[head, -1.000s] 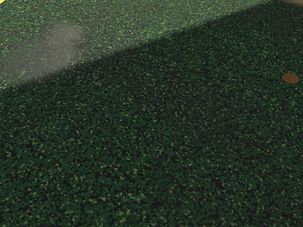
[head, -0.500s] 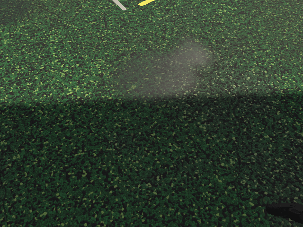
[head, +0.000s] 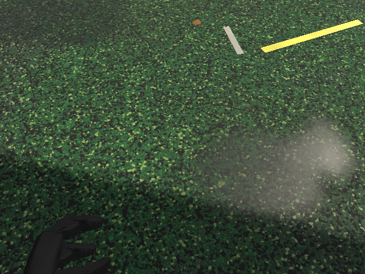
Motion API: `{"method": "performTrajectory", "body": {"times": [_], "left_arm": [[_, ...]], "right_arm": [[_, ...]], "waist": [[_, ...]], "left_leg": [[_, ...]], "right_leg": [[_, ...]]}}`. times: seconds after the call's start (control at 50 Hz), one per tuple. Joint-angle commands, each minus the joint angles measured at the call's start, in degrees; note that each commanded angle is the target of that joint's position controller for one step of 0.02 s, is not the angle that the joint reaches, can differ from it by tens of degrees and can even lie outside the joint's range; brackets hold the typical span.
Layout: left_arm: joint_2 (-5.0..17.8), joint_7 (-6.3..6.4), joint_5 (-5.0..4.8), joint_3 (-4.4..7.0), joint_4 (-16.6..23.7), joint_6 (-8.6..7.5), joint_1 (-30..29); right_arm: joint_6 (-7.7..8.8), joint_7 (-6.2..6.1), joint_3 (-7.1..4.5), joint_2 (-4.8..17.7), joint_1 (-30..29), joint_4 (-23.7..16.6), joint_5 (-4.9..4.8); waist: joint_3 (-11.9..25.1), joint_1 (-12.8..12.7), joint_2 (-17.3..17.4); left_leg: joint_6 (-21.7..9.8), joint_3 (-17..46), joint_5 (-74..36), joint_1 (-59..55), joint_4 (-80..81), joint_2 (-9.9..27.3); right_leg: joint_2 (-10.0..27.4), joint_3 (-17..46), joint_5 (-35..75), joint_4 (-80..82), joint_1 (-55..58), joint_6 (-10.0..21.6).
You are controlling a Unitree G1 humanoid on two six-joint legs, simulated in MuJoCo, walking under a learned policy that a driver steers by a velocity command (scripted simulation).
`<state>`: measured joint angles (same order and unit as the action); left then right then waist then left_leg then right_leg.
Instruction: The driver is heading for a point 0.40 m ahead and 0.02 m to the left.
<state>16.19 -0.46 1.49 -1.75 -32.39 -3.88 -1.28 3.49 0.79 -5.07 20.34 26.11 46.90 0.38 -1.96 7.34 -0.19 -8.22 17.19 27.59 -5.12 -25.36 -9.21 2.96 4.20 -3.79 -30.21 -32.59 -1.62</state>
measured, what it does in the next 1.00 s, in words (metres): walks ahead, turning left: right foot, then left foot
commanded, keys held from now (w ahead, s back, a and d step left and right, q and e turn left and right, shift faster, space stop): w+q+shift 0.20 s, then shift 0.80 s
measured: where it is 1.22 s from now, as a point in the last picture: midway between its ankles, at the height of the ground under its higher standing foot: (172, 251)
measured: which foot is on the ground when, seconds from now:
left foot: down 0.00-0.02, up 0.04-0.40, down 0.42-1.00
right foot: up 0.00-0.00, down 0.02-0.42, up 0.44-0.82, down 0.84-1.00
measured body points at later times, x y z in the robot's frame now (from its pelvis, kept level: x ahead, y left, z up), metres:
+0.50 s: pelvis +0.39 +0.01 -0.01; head +0.44 +0.04 +0.44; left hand +0.28 +0.25 -0.14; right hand +0.67 -0.12 -0.10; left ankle +0.49 +0.09 -0.72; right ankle +0.24 -0.17 -0.61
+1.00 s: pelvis +0.51 -0.01 +0.03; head +0.51 -0.01 +0.48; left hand +0.50 +0.25 -0.10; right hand +0.67 -0.20 -0.12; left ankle +0.49 +0.09 -0.72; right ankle +0.56 -0.09 -0.72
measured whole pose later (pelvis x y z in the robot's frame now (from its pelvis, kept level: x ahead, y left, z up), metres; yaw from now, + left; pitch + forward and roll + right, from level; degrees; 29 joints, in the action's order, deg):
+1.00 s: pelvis +0.51 -0.01 +0.03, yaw +23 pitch -1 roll +1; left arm 11.9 1.6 0.7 -0.7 -49.1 0.3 12.9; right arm -0.1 -0.5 -0.5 12.2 13.8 52.7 0.9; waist -0.1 1.1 0.4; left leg -2.6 1.6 10.4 12.6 -23.8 -4.1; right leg -0.3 -1.2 -12.5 -26.1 -13.0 1.3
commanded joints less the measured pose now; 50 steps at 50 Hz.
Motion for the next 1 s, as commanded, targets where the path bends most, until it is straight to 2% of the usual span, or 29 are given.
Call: {"method": "performTrajectory", "body": {"times": [0.02,0.04,0.06,0.08,0.1,0.14,0.2,0.26,0.3,0.34,0.38,0.4,0.42,0.44,0.46,0.48,0.5,0.52,0.56,0.62,0.66,0.78,0.82,0.84,0.86,0.88,0.92,0.96,1.0], "left_arm": [[16.19,3.13,1.30,6.94,-4.83,-0.81,35.35],[20.22,2.73,3.10,7.52,-3.74,-0.77,29.45],[15.42,2.23,2.45,7.62,-2.37,-0.20,21.42],[10.18,2.05,1.86,6.36,-1.95,0.09,17.69],[7.50,1.76,1.87,5.73,-3.38,0.19,17.44],[6.10,1.69,1.41,5.17,-7.29,-0.58,20.48],[4.31,0.29,-0.13,4.82,-10.54,-2.34,22.46],[4.50,-0.05,-0.17,4.43,-11.44,-3.58,19.72],[5.48,-0.13,-0.55,4.47,-12.35,-3.94,19.84],[8.84,0.29,-0.99,5.09,-13.34,-3.71,22.26],[11.55,1.07,-1.59,5.57,-13.85,-2.44,23.50],[11.43,1.52,-1.71,5.42,-13.83,-1.81,23.42],[11.19,1.64,-2.25,5.37,-13.35,-1.40,22.48],[5.36,1.30,-0.91,4.56,-12.48,-0.65,28.02],[4.05,1.60,-3.87,3.46,-11.24,0.80,37.04],[7.74,2.07,-2.55,3.79,-11.15,1.23,31.37],[6.93,1.88,-2.42,3.59,-10.41,1.28,27.07],[6.34,1.74,-1.19,3.45,-10.76,1.43,24.65],[4.81,1.35,0.31,3.30,-11.56,3.58,25.37],[1.49,1.20,-0.18,2.94,-12.29,5.00,26.18],[0.58,1.48,-0.52,2.83,-12.21,5.24,24.26],[1.19,2.32,-0.49,2.99,-12.19,6.03,17.46],[0.57,2.48,0.14,2.67,-12.83,5.37,17.93],[2.32,2.69,0.79,2.82,-12.85,4.63,18.37],[6.81,2.77,0.84,3.50,-12.08,4.10,15.88],[5.63,2.36,-0.28,3.45,-12.35,4.04,13.78],[2.64,1.95,-0.52,2.52,-12.53,3.67,11.24],[2.62,2.19,-0.91,2.50,-13.87,3.47,13.16],[2.78,2.25,-1.09,2.75,-15.23,3.34,14.96]], "right_arm": [[1.88,-0.11,-0.70,4.64,-9.97,-6.50,0.73],[1.79,0.05,1.62,-2.74,-2.64,-10.40,-2.45],[0.63,-0.64,1.84,2.04,-5.10,-8.67,-0.71],[-0.13,-0.15,1.22,4.63,-9.56,-8.37,0.63],[-0.73,0.65,1.08,4.75,-11.85,-8.41,1.11],[-2.15,2.53,1.67,2.09,-14.71,-10.25,1.97],[-3.67,3.60,2.85,-0.45,-18.93,-13.39,1.78],[-3.09,3.56,3.66,-1.09,-23.72,-16.45,2.11],[-2.16,4.42,4.48,-2.21,-26.32,-16.20,2.07],[-1.62,4.98,4.59,-2.26,-25.28,-14.65,2.27],[-1.22,4.08,3.71,-0.07,-17.04,-11.26,3.26],[-0.77,3.35,2.99,1.35,-9.12,-8.28,3.74],[-0.23,2.36,2.26,3.01,-3.56,-5.79,4.48],[-0.02,1.21,1.56,7.14,-5.40,-5.12,4.12],[-0.01,0.68,0.44,9.82,-4.75,-7.63,1.97],[-0.90,-0.57,0.29,7.02,-5.93,-9.30,-0.37],[-1.12,-1.15,1.23,4.24,-10.64,-8.71,-0.94],[-1.20,-1.31,2.21,0.97,-12.75,-7.48,-0.67],[-0.98,-1.84,3.16,-1.13,-13.22,-5.86,-0.49],[0.00,-0.97,3.03,-0.47,-13.94,-4.20,0.92],[0.22,-0.44,3.26,-1.36,-14.76,-3.27,1.15],[-1.45,-0.19,3.16,-1.45,-12.94,-0.42,1.31],[-2.23,-0.86,3.46,-1.96,-13.25,-0.03,0.81],[-2.34,-1.22,3.87,-3.32,-11.68,0.15,0.92],[-2.42,-1.30,4.02,-5.07,-6.78,0.49,0.43],[-3.19,-1.55,3.94,-4.61,-6.66,2.22,0.32],[-3.58,-1.56,3.50,-3.13,-9.09,2.98,0.74],[-3.47,-1.41,3.07,-1.89,-9.73,4.10,0.55],[-3.11,-1.67,3.20,-2.54,-9.65,5.64,0.33]], "waist": [[20.16,-21.25,-5.79],[26.61,-11.91,-26.89],[18.75,-11.29,-16.88],[11.54,-11.44,-8.48],[6.72,-10.94,-2.60],[2.04,-9.58,-4.32],[-0.66,-8.07,-4.39],[-4.70,-5.45,-3.60],[-5.19,-6.02,-2.43],[-3.01,-6.04,-4.03],[2.52,-2.46,-6.03],[6.50,0.71,-6.37],[8.68,3.58,-4.74],[12.59,-2.57,7.34],[30.53,-4.84,11.21],[32.63,-1.84,2.44],[22.68,-3.99,1.60],[14.86,-6.03,-1.61],[8.58,-8.73,-1.17],[9.98,-10.68,0.76],[9.98,-10.89,2.36],[6.27,-8.07,5.48],[3.92,-9.09,3.44],[3.30,-8.49,0.28],[2.59,-4.35,-7.12],[2.45,-4.66,-8.67],[0.16,-4.54,-7.01],[0.16,-5.63,-5.55],[0.79,-6.37,-2.82]], "left_leg": [[0.02,-0.23,-30.49,27.28,-40.72,3.94],[1.83,-6.64,1.94,43.06,-54.99,-1.31],[1.09,-9.05,-4.62,49.89,-58.60,4.60],[1.35,-10.74,-9.27,50.12,-56.16,7.75],[1.78,-11.61,-11.29,48.62,-53.37,9.95],[2.47,-11.70,-11.64,47.64,-50.74,12.92],[2.72,-12.98,-15.75,51.26,-49.87,14.87],[4.10,-15.63,-22.22,46.84,-35.62,12.41],[3.84,-21.76,-29.13,36.94,-19.52,9.07],[2.67,-24.44,-31.92,28.33,-12.45,5.51],[0.57,-23.47,-28.91,18.96,-9.50,2.36],[-1.21,-20.46,-31.25,11.16,-6.84,2.67],[-2.22,-17.97,-38.61,3.88,-0.57,5.01],[-3.59,-6.66,-75.47,-8.49,-8.99,18.96],[-16.26,14.15,-103.88,-26.39,-15.08,35.97],[-15.06,11.37,-92.97,-19.42,-8.95,32.61],[-13.57,6.32,-79.27,-9.53,-4.06,28.82],[-11.09,3.61,-70.51,-0.80,-0.67,25.71],[-8.58,-1.50,-69.27,12.67,4.06,22.61],[-7.83,-7.40,-70.01,19.84,6.04,19.93],[-5.91,-10.51,-65.62,21.51,6.39,17.63],[-3.50,-7.04,-33.56,24.72,7.82,17.83],[-0.61,-5.77,-21.08,27.79,5.75,16.35],[1.72,-5.62,-16.32,29.33,3.71,14.68],[3.68,-9.75,-10.15,29.94,0.90,9.11],[4.70,-12.75,-9.95,20.60,0.47,6.87],[5.17,-11.08,-16.70,14.23,2.86,8.69],[4.91,-9.49,-19.73,14.60,4.09,10.54],[5.09,-9.17,-20.64,15.91,5.11,11.10]], "right_leg": [[9.55,9.45,-27.48,-1.06,51.47,2.43],[25.38,45.10,-42.77,14.58,58.70,7.37],[23.34,47.86,-53.09,17.90,50.47,9.18],[20.35,35.98,-46.46,16.22,43.04,8.72],[17.80,26.26,-34.32,15.75,36.37,7.97],[14.45,13.60,-21.98,17.06,29.66,6.35],[13.59,2.59,-8.03,19.70,27.89,5.11],[10.22,-9.26,22.45,19.93,21.98,5.45],[6.51,-15.21,29.59,20.34,19.49,4.54],[6.86,-15.73,38.83,17.20,22.29,4.52],[8.15,-15.49,49.81,4.64,26.58,4.42],[8.54,-15.23,48.08,-5.67,26.26,4.28],[5.93,-16.28,35.92,-19.22,22.68,3.52],[-1.42,-16.47,-25.98,-40.10,10.00,2.43],[-3.75,-4.98,-36.45,-59.60,-1.19,1.46],[-1.94,-0.53,-26.93,-57.82,-0.84,1.35],[-0.10,-1.35,-22.83,-52.44,-2.00,0.97],[1.32,-1.84,-21.96,-46.21,-1.27,0.66],[1.75,-2.00,-21.14,-38.71,6.67,0.15],[0.66,-3.27,-18.90,-30.37,13.82,-0.01],[0.45,-3.75,-14.59,-22.66,15.73,0.34],[-1.12,-4.40,-10.66,-8.62,20.44,1.50],[-1.18,-4.16,-7.55,3.16,25.60,2.92],[3.53,1.21,-5.14,7.86,27.92,3.74],[10.69,8.88,0.72,10.11,26.73,6.26],[12.41,10.43,-3.79,13.03,16.44,8.95],[7.23,6.90,-11.54,14.32,11.54,5.89],[4.30,4.08,-12.11,14.05,14.52,4.39],[3.78,3.20,-8.43,12.78,18.51,4.54]]}}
